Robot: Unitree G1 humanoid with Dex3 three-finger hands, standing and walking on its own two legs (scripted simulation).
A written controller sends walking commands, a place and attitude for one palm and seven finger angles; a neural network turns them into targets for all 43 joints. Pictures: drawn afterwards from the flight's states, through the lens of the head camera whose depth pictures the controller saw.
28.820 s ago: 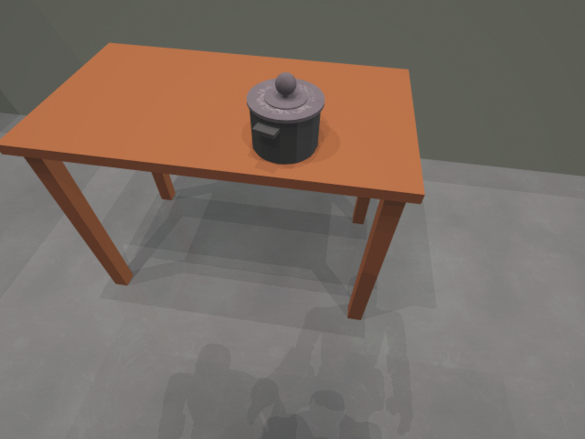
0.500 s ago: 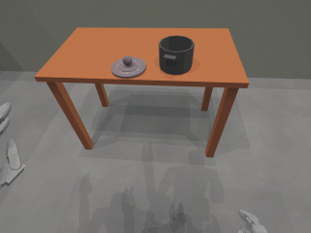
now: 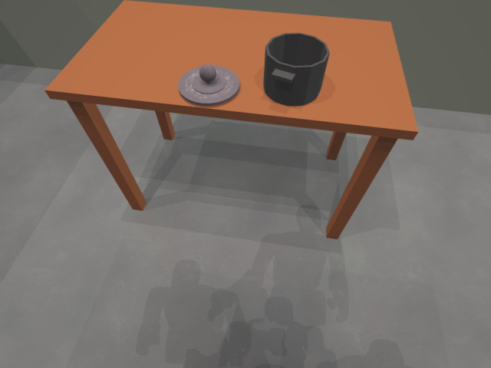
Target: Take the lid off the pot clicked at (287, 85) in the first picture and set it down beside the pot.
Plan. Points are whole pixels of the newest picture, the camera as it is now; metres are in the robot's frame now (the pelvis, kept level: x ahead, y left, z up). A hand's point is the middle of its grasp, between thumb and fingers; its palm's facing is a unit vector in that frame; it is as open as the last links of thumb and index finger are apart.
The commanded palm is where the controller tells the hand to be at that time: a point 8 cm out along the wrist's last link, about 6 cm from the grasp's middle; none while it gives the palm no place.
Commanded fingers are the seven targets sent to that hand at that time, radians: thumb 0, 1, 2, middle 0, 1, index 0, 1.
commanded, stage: stop stepping back and stand still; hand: left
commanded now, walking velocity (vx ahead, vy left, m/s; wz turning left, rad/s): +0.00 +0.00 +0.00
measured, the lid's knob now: (207, 73) +0.81 +0.14 -0.02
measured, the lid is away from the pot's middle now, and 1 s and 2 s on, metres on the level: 0.23 0.23 0.23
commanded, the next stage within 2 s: let the arm hang, fingers relaxed in 0.24 s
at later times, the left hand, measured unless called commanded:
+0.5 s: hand out of the picture +0.05 +0.19 -0.16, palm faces +0.00 -0.98 -0.20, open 7.3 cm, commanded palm none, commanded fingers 0.00 0.90 0.90 -0.20 -0.30 -0.20 -0.30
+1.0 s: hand out of the picture -0.02 +0.18 -0.17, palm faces +0.01 -0.98 -0.17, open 7.3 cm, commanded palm none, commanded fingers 0.00 0.90 0.90 -0.20 -0.30 -0.20 -0.30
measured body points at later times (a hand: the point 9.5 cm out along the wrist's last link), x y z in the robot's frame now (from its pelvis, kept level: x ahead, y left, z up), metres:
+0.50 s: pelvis +0.00 +0.01 +0.01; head +0.02 +0.01 +0.46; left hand +0.05 +0.24 -0.15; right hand -0.01 -0.21 -0.15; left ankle -0.04 +0.12 -0.73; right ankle -0.04 -0.09 -0.73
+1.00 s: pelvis -0.01 +0.02 +0.01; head +0.01 +0.02 +0.46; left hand -0.02 +0.23 -0.15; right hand -0.04 -0.19 -0.15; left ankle -0.04 +0.12 -0.73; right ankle -0.04 -0.09 -0.73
